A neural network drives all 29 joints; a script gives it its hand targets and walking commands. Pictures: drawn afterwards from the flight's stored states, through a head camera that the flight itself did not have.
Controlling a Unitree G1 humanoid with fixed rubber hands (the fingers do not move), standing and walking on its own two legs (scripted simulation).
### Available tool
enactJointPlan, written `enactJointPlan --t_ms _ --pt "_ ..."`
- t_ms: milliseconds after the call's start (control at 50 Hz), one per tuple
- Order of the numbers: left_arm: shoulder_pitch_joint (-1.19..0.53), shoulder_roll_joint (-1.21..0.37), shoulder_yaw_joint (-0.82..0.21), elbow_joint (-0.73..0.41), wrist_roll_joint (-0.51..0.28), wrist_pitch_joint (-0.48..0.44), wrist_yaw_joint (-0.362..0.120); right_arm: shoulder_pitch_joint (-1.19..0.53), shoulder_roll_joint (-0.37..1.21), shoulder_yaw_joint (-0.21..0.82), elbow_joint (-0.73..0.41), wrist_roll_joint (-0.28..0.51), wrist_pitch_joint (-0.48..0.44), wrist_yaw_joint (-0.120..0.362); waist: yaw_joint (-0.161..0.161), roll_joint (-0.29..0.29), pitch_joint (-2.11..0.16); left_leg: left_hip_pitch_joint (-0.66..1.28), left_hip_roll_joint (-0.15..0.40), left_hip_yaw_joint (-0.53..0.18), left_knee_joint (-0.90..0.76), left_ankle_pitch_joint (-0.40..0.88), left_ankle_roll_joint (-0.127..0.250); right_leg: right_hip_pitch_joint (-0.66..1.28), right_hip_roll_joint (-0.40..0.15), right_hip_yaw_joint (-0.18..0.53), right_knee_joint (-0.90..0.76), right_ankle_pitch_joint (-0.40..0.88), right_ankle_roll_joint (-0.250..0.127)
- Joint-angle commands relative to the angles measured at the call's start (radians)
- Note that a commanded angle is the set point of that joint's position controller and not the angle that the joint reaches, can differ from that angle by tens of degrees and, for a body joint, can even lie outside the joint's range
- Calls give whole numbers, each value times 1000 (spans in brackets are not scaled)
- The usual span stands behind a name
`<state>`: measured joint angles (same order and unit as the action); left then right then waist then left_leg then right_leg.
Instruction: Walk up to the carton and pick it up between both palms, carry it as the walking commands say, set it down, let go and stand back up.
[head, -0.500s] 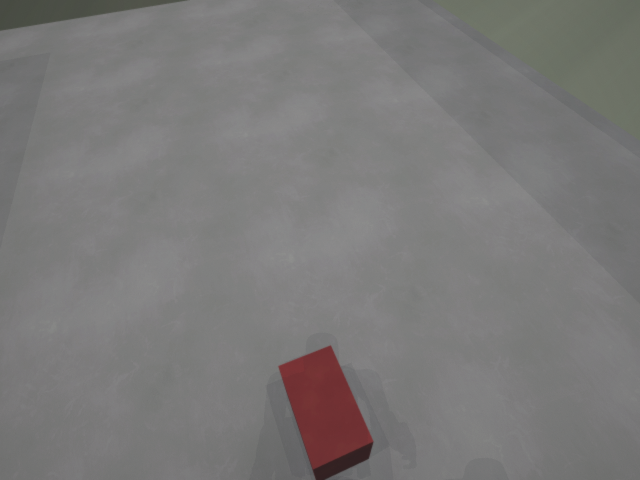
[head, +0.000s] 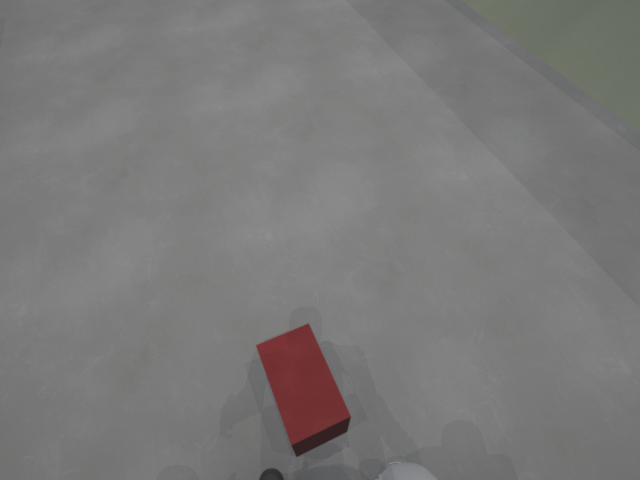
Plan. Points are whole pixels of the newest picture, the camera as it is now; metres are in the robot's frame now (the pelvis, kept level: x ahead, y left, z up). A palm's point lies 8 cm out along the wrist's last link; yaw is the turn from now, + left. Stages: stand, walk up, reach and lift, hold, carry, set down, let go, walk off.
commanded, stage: walk up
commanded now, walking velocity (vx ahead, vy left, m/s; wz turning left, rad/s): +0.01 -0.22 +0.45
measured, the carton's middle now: (302, 389) +0.41 +0.04 -0.67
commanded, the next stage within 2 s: none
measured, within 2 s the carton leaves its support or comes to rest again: neither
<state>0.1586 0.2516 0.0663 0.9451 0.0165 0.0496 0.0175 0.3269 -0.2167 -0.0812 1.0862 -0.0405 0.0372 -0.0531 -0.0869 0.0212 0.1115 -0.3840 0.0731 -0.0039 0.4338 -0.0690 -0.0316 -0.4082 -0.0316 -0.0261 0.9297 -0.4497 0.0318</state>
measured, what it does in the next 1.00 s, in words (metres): steps to the right: right foot, then left foot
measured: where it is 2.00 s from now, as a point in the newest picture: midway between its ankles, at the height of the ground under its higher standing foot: outside the picture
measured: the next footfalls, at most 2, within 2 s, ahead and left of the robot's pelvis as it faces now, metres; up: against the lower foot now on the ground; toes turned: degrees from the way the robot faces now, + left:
right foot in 0.12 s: +0.04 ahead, -0.19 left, +0.00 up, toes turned +1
left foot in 0.54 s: -0.14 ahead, +0.02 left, +0.00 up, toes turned +19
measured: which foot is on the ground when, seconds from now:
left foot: down 0.00-0.10, up 0.12-0.52, down 0.54-0.84, up 0.86-1.00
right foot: up 0.00-0.10, down 0.12-0.54, up 0.56-0.82, down 0.84-1.00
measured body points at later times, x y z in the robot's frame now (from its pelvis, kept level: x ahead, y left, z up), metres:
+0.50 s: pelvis -0.07 -0.10 +0.01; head -0.08 -0.11 +0.46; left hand -0.12 +0.14 -0.13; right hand +0.08 -0.33 -0.13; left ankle -0.18 +0.01 -0.70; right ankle +0.00 -0.19 -0.74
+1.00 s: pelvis +0.01 -0.13 +0.00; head +0.05 -0.14 +0.45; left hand +0.00 +0.12 -0.13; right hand +0.07 -0.36 -0.16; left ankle -0.09 -0.01 -0.68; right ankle +0.05 -0.20 -0.74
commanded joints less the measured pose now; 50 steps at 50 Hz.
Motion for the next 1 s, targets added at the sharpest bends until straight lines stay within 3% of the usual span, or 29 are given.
enactJointPlan --t_ms 0,20,40,60,80,100,120,180,220,260,320,380,420,460,480,500,540,560,620,720,760,780,800,820,840,860,900,960,980 --pt "233 21 -8 -61 -8 19 -36 -70 -239 -57 -76 27 19 -1 113 214 -177 -159 194 -229 -286 -362 127 280 12 0 -280 18 -20" --pt "319 30 -6 -38 -15 11 -31 -143 -245 -64 -114 32 19 3 176 189 -204 -266 136 -168 -233 -459 101 413 15 -32 -355 91 -27" --pt "413 71 0 -9 -11 -3 -21 -229 -216 -63 -162 33 15 8 247 46 -217 -384 14 -58 -83 -521 36 504 8 -58 -447 72 -21" --pt "445 179 14 -2 7 -16 -7 -223 -127 -43 -185 29 10 11 275 -408 -206 -402 -191 106 352 -511 -7 378 -196 180 -759 -227 -48" --pt "265 246 18 -72 24 -16 17 -162 -80 -38 -193 22 17 8 189 -515 -164 -359 -160 -47 629 -551 -3 138 -396 417 -854 -431 -108" --pt "135 236 15 -106 21 -23 33 -100 -72 -43 -174 10 20 22 101 -330 -93 -317 -120 -119 699 -431 3 18 -408 424 -873 -465 -100" --pt "81 220 14 -124 14 -34 38 -77 -79 -55 -162 2 22 35 80 -229 -68 -265 -113 -142 760 -400 -7 -48 -384 380 -854 -341 -105" --pt "-43 121 0 -132 28 -38 34 53 -85 -70 -117 7 38 59 -14 -163 -113 -127 -123 -66 923 -319 -32 -53 -187 69 -742 22 -59" --pt "2 117 -12 -103 22 -49 40 66 -107 -71 -120 -12 35 54 -11 -90 -109 -195 -130 -55 911 -283 -37 73 -213 70 -730 43 -71" --pt "130 138 2 -60 35 -76 51 -50 -120 -63 -155 -15 45 62 40 -4 -48 -300 -80 -91 831 -239 -41 170 -340 238 -732 -32 -116" --pt "240 115 5 0 35 -94 39 -119 -93 -44 -181 6 37 70 86 -92 -40 -256 -44 -117 643 -262 -33 199 -393 298 -760 -88 -162" --pt "223 94 23 -3 43 -82 12 -43 -31 11 -145 39 17 85 91 -316 -90 63 -66 52 281 -455 8 104 -306 184 -843 -218 -129" --pt "200 109 35 -9 37 -53 13 -4 -38 22 -111 55 0 81 75 -307 -52 234 -85 118 31 -460 40 32 -221 61 -790 -178 -86" --pt "228 91 33 14 12 -35 21 101 -78 11 -66 41 -25 61 23 -90 -44 465 -95 155 -211 -383 72 -70 -102 -99 -626 -131 23" --pt "221 35 26 -11 0 -36 12 149 -135 0 -52 26 -28 52 3 161 -40 519 54 -63 -331 -514 111 -180 -28 -186 -378 -38 73" --pt "218 -19 15 -33 -6 -39 -9 76 -187 -8 -80 14 -33 36 39 360 -26 362 298 -327 -398 -626 148 -235 -40 -146 -72 -19 17" --pt "251 -47 35 -28 25 -39 -41 -117 -151 22 -144 20 -49 19 146 128 12 245 291 -213 -427 -598 117 -244 -39 -74 100 48 -4" --pt "207 -15 38 -30 21 -52 -48 -116 -196 1 -140 5 -62 17 112 166 -8 277 315 -209 -407 -532 135 -258 -59 -23 62 55 -4" --pt "124 -9 31 -32 13 -73 -53 -21 -109 22 -74 6 -91 29 87 109 47 266 196 -58 -365 -389 125 -192 -70 -57 -16 151 -12" --pt "82 -37 16 -32 -8 -83 -41 61 -111 17 -29 4 -108 28 65 79 56 331 216 -17 -256 -143 147 -97 -51 -105 -277 129 -23" --pt "203 -27 19 10 -5 -96 -30 51 -122 13 -16 11 -97 29 129 61 -9 232 177 28 -80 -65 121 171 -21 -131 -460 185 -44" --pt "349 33 40 63 2 -107 -17 66 -83 27 -10 20 -93 29 186 -55 -87 102 110 79 122 -47 91 414 -88 -53 -489 262 -49" --pt "499 160 63 95 15 -114 -4 71 -17 45 -60 38 -95 33 224 -391 -215 -62 -43 141 459 -417 37 595 -410 314 -638 341 -126" --pt "459 200 59 89 22 -112 6 54 -7 35 -57 35 -83 25 199 -361 -179 -81 -73 30 537 -546 25 496 -494 468 -693 560 -183" --pt "373 136 37 64 18 -112 12 30 -5 42 -58 30 -69 24 166 -243 -134 -23 -29 16 550 -497 16 385 -463 353 -663 795 -201" --pt "294 70 18 81 2 -113 17 -14 -35 33 -59 37 -59 30 141 -202 -122 61 -23 -2 530 -488 11 320 -383 192 -546 1292 -217" --pt "231 18 -10 77 16 -108 18 -23 8 38 -40 33 -45 32 124 -197 -119 72 -34 4 476 -454 10 279 -294 39 -541 1223 -176" --pt "159 33 -20 34 16 -86 25 43 33 43 11 32 -11 28 94 -121 -125 104 -42 37 438 -357 -8 228 -252 -2 -608 946 -160" --pt "177 111 12 23 16 -77 38 48 -6 30 -4 10 13 26 109 -142 -92 14 -47 45 540 -357 -23 239 -355 81 -603 918 -199"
